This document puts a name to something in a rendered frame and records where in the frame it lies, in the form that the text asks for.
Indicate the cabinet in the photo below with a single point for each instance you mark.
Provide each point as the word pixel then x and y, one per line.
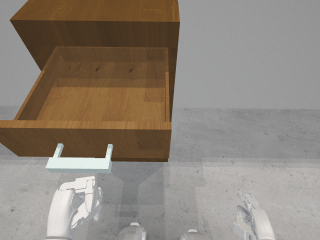
pixel 45 24

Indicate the handle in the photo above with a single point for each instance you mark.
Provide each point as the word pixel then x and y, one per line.
pixel 57 164

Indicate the left robot thigh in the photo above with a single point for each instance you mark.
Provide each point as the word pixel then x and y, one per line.
pixel 132 232

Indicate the left robot hand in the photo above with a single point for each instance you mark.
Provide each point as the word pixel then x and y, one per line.
pixel 82 195

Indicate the robot left shin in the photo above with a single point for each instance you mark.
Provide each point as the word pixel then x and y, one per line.
pixel 135 223

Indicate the right robot hand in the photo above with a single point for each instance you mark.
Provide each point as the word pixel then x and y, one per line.
pixel 257 225

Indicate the drawer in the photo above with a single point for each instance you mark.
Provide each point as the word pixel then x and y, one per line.
pixel 87 97

